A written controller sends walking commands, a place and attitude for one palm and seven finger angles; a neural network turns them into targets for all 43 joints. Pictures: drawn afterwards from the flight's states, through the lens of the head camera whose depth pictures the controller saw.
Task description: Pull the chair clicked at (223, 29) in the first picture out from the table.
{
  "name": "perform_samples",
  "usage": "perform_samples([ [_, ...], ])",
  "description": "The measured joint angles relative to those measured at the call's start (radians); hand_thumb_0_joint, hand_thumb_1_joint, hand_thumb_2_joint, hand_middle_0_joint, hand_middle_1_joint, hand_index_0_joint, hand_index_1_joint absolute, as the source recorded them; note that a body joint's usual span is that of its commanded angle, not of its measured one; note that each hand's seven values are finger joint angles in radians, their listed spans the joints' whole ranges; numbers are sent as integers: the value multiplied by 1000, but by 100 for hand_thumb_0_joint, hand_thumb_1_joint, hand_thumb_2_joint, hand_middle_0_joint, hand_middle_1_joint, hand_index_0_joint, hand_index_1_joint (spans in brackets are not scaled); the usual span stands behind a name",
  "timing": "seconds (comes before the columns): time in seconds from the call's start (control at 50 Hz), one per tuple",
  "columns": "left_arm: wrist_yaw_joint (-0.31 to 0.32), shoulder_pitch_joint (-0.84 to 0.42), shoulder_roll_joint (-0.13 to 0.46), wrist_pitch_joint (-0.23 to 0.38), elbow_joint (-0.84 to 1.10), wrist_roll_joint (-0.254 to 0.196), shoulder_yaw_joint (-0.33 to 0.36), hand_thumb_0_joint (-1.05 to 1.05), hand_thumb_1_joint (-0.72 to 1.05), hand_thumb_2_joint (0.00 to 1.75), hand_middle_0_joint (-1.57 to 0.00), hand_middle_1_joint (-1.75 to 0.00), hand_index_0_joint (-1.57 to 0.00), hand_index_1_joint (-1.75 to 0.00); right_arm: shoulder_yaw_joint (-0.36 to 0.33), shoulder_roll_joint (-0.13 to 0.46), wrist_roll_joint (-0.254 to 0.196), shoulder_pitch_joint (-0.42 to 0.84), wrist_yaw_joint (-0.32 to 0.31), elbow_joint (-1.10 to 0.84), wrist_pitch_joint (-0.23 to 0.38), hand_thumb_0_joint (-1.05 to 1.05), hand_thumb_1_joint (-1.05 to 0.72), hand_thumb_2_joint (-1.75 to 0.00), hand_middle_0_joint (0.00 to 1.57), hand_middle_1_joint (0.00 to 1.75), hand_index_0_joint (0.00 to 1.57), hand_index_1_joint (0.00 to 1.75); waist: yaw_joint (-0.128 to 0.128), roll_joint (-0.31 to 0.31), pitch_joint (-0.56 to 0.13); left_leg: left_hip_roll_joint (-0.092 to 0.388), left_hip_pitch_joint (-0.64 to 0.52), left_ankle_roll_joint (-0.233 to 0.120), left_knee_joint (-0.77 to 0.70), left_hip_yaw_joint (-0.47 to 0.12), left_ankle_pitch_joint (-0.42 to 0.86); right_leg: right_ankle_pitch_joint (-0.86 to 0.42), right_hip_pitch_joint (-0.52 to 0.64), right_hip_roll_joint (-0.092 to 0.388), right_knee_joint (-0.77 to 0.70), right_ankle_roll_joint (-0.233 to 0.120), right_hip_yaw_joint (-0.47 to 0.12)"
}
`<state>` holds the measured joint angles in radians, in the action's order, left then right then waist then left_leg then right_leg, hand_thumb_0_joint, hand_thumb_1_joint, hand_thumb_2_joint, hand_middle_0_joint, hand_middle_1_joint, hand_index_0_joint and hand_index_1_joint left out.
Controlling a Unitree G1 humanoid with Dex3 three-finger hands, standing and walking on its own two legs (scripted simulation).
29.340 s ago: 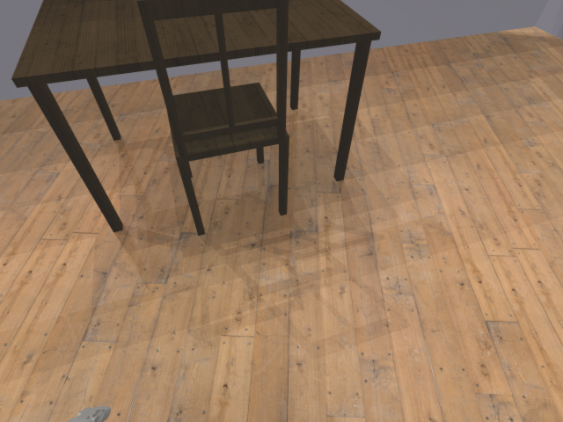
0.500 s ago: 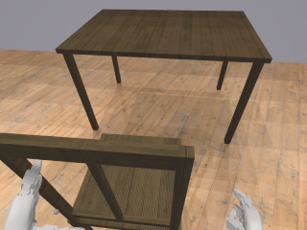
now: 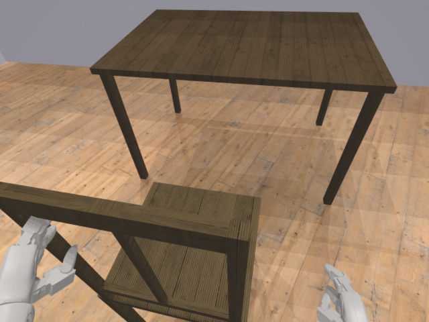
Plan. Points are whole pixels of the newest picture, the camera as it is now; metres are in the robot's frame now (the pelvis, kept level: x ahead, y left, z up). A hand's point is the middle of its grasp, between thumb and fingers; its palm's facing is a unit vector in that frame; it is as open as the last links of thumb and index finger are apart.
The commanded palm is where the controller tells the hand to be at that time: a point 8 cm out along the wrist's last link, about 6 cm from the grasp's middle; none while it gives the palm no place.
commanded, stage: draw the hand back to the body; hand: left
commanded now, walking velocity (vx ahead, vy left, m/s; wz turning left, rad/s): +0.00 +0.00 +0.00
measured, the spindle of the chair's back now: (145, 271) +0.21 +0.19 -0.05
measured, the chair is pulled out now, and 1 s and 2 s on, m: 0.65 0.65 0.69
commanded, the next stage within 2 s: step back with the hand held close in 0.36 s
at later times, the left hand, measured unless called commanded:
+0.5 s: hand (65, 264) +0.16 +0.27 +0.09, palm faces +0.37 -0.81 -0.47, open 7.0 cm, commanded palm +0.14 +0.30 +0.18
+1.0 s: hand (58, 295) +0.12 +0.25 +0.09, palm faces +0.17 -0.81 -0.55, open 6.8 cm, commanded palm +0.08 +0.30 +0.18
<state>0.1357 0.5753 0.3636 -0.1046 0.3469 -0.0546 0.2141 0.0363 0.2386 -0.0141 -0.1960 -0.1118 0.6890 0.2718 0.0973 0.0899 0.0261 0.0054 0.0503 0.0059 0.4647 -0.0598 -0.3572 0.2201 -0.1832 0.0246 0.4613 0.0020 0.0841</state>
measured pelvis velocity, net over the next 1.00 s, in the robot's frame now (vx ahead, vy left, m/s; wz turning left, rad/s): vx -0.07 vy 0.00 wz -0.02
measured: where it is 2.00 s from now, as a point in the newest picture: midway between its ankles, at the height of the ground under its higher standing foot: outside the picture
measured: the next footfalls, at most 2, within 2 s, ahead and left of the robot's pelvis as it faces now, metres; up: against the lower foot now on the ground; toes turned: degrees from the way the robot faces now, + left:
right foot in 1.72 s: -0.09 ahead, -0.14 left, +0.00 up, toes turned -2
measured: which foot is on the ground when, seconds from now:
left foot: down 0.00-1.00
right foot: down 0.00-1.00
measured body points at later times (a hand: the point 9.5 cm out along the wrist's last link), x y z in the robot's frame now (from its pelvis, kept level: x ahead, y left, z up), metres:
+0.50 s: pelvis +0.00 +0.00 +0.00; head -0.01 -0.02 +0.45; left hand +0.14 +0.31 +0.11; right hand +0.20 -0.20 -0.08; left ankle -0.06 +0.12 -0.74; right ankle +0.02 -0.12 -0.74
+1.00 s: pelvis -0.07 +0.00 -0.01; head -0.02 +0.00 +0.44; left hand +0.10 +0.29 +0.12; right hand +0.10 -0.23 -0.10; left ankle -0.06 +0.12 -0.74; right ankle +0.02 -0.12 -0.74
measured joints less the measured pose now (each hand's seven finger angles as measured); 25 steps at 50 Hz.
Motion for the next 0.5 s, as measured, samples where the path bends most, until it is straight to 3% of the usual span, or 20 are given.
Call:
perform_samples([
  [0.18, 4, -19, -10, -21, -2, -4, 14, 1, 84, 87, -24, -31, -30, -29, 5, 3, 2, 13, 7, 6, 18, 2, -90, -90, 21, 30, 20, 30, 1, 0, 8, -2, -11, 1, -13, 5, 3, 4, 2, 2, 3, 0, -5],
  [0.5, -7, -27, -5, -24, 3, -1, 5, 1, 90, 90, -24, -32, -32, -30, 18, -12, 3, 17, 10, -2, 8, 2, -90, -90, 21, 30, 21, 30, 5, -6, 11, -9, -15, -5, -16, 11, 9, -4, 4, 8, -1, 6, -12],
])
